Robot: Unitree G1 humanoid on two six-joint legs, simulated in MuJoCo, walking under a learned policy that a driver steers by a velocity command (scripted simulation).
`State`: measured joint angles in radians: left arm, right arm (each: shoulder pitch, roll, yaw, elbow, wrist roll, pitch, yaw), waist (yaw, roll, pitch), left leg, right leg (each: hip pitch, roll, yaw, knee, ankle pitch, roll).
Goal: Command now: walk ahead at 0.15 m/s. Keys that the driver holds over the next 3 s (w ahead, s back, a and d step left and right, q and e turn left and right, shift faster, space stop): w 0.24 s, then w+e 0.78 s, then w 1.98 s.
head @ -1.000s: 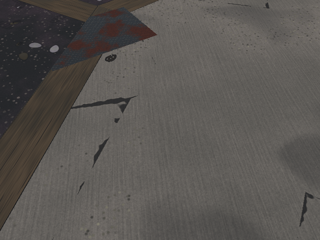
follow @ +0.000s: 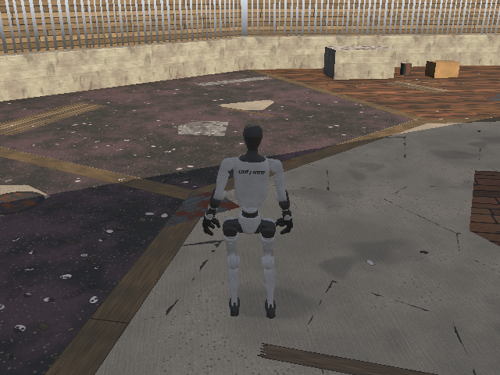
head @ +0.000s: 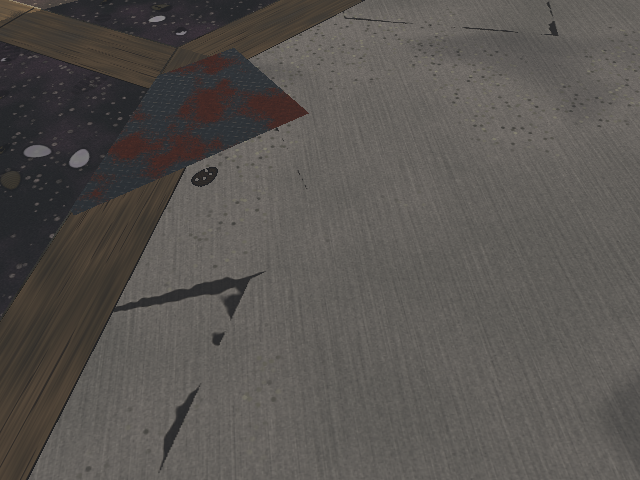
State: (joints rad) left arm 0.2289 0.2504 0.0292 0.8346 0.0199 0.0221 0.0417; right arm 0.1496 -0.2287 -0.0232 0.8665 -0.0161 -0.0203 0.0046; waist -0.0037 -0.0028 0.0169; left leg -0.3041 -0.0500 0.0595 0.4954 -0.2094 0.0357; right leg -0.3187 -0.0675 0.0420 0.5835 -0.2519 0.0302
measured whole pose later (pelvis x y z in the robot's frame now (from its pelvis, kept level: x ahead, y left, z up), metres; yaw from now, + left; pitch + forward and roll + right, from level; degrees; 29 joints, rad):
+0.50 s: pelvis +0.17 +0.00 +0.01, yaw -5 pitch +2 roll +1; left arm 0.13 0.27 0.05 0.78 -0.03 -0.07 -0.03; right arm 0.37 -0.25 -0.04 0.99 -0.01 -0.08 -0.01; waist -0.08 -0.03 0.01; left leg 0.06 -0.02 0.12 0.21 -0.31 0.02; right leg -0.66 -0.08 0.01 0.75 -0.05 -0.02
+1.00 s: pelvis +0.44 -0.08 +0.01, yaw -21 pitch +2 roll +0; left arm 0.33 0.27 0.06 0.74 -0.02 -0.06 0.00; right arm 0.05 -0.30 -0.05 0.76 -0.01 -0.10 0.00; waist 0.07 0.03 0.03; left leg -0.67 0.09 -0.12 0.65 0.06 -0.06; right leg -0.14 0.13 0.12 0.34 -0.21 -0.10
